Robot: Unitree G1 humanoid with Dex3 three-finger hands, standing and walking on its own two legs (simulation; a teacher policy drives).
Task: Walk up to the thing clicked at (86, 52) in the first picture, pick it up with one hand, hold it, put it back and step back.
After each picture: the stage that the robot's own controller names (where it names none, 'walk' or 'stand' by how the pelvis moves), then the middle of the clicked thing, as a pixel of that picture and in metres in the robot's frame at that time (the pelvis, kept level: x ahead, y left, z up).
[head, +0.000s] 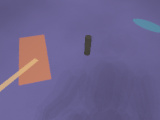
stand; (87, 45) +1.30 -0.08 -0.66
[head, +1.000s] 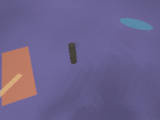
walk; (72, 53) +1.17 +0.17 -0.63
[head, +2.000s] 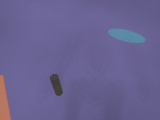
walk; (56, 85) +0.75 +0.28 -0.65
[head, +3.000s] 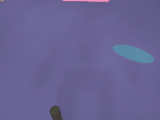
stand; (57, 117) +0.47 +0.21 -0.64
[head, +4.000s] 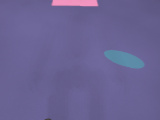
stand; out of the picture +0.41 +0.21 -0.65
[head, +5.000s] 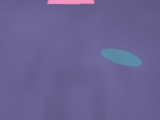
stand; out of the picture +0.38 +0.25 -0.65
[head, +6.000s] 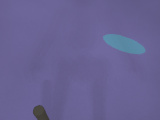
walk; (42, 116) +0.40 +0.25 -0.61
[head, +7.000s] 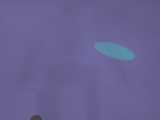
walk; out of the picture +0.38 +0.25 -0.62
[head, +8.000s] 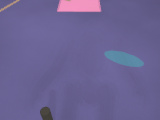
walk; (47, 119) +0.52 +0.28 -0.63
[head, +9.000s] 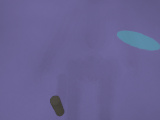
stand; (57, 106) +0.46 +0.21 -0.62
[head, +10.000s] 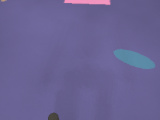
stand; out of the picture +0.44 +0.20 -0.66
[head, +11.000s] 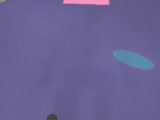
stand; out of the picture +0.43 +0.20 -0.66
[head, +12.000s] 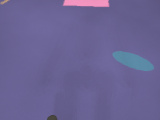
stand; out of the picture +0.43 +0.20 -0.66
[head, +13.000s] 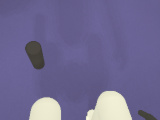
go down; (36, 57) +0.51 +0.17 -0.37
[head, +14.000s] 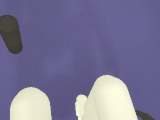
go down; (12, 37) +0.54 +0.20 -0.28
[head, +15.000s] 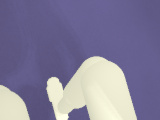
close in; out of the picture +0.54 +0.24 -0.19
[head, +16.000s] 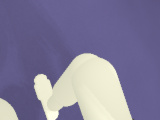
close; out of the picture +0.53 +0.26 -0.19
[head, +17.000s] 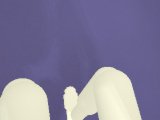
lift; out of the picture +0.46 +0.26 -0.12
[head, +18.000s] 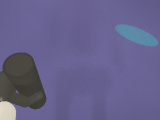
lift; (29, 86) +0.32 +0.17 +0.03
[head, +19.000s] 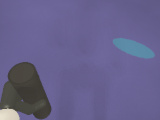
hold; (34, 95) +0.30 +0.16 +0.02
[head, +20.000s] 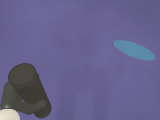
hold; (34, 95) +0.30 +0.16 +0.02
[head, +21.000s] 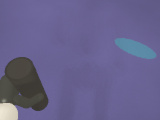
crouch; (31, 88) +0.32 +0.17 +0.03
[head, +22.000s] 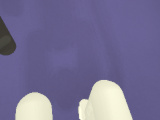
crouch; out of the picture +0.50 +0.20 -0.07
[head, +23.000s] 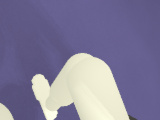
lower; out of the picture +0.51 +0.24 -0.20
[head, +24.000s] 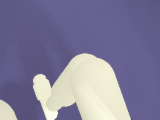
lower; out of the picture +0.51 +0.25 -0.20
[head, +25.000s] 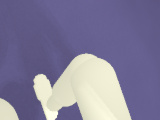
lower; out of the picture +0.51 +0.25 -0.20
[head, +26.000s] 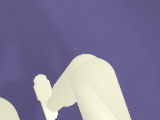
lower; out of the picture +0.51 +0.25 -0.20
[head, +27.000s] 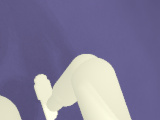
loosen; out of the picture +0.51 +0.25 -0.20
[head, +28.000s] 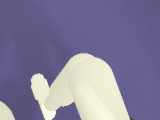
withdraw; out of the picture +0.51 +0.25 -0.20
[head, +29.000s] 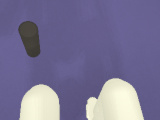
walk; (31, 42) +0.53 +0.18 -0.27
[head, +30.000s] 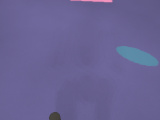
stand; out of the picture +0.43 +0.16 -0.59
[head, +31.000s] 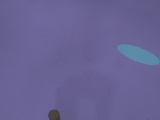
stand; out of the picture +0.43 +0.17 -0.60
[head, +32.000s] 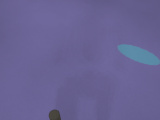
stand; out of the picture +0.43 +0.17 -0.60
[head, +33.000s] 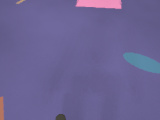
stand; out of the picture +0.44 +0.17 -0.66
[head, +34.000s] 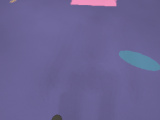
stand; out of the picture +0.43 +0.18 -0.66
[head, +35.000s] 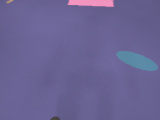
walk; out of the picture +0.42 +0.19 -0.66
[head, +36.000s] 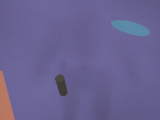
walk; (61, 86) +0.65 +0.20 -0.64
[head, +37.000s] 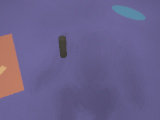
walk; (62, 47) +1.04 +0.17 -0.63
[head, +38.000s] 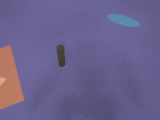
stand; (61, 56) +1.04 +0.19 -0.63
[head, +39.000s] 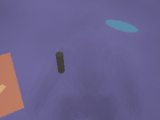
stand; (60, 63) +1.02 +0.20 -0.66
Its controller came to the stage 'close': yes
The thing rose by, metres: 0.68
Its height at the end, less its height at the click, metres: +0.00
